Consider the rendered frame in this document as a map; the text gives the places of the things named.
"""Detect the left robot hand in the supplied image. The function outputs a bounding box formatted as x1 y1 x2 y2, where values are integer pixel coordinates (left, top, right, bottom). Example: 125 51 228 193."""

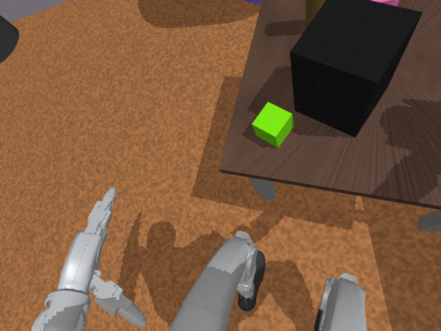
57 187 147 328

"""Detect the left robot arm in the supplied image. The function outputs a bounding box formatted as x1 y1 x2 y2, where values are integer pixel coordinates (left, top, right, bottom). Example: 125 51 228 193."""
31 289 90 331

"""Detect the coffee table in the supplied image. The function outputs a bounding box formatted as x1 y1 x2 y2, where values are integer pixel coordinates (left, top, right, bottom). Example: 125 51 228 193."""
218 0 441 233

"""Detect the left robot foot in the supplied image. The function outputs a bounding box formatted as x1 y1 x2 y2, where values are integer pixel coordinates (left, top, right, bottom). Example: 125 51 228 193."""
238 251 265 312

